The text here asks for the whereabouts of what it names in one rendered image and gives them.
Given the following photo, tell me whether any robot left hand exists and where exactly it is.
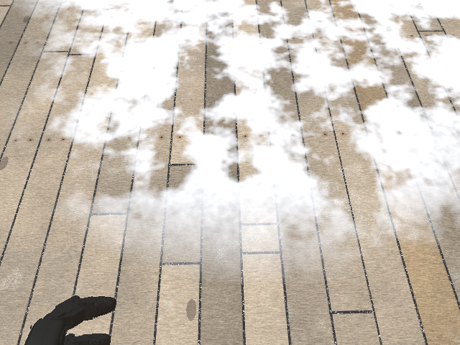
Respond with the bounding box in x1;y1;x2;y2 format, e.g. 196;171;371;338
24;295;116;345

